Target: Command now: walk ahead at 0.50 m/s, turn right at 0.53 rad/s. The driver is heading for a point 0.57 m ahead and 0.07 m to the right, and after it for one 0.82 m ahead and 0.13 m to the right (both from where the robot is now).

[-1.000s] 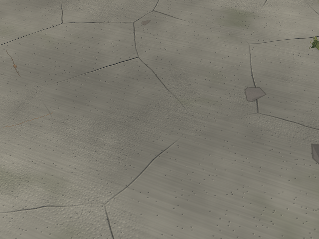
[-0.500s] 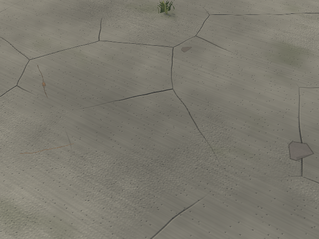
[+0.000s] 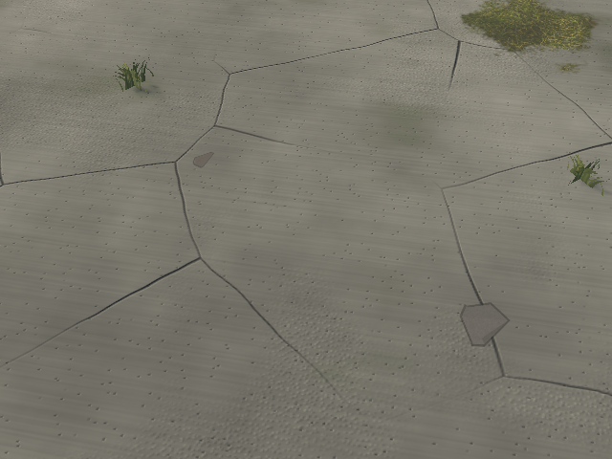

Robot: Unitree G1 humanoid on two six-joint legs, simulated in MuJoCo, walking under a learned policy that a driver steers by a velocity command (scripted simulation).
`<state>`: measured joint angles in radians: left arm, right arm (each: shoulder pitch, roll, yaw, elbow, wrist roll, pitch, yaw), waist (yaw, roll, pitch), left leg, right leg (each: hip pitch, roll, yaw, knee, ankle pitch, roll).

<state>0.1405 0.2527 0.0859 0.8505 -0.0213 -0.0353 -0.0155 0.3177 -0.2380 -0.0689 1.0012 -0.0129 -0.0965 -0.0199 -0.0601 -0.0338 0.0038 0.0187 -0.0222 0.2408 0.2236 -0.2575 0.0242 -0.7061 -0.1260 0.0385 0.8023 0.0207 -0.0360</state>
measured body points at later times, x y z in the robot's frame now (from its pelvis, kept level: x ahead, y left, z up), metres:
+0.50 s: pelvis +0.26 -0.07 +0.00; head +0.30 -0.09 +0.45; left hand +0.41 +0.17 -0.11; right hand +0.37 -0.36 -0.12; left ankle +0.46 +0.06 -0.69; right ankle +0.22 -0.13 -0.74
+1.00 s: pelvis +0.37 -0.09 -0.01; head +0.37 -0.11 +0.44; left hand +0.42 +0.20 -0.13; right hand +0.52 -0.36 -0.12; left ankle +0.46 +0.01 -0.73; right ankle +0.34 -0.20 -0.74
